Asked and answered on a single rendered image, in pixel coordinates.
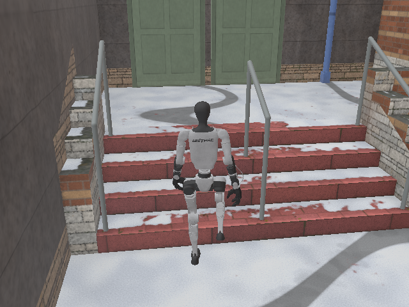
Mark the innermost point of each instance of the stairs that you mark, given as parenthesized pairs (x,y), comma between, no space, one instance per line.
(319,182)

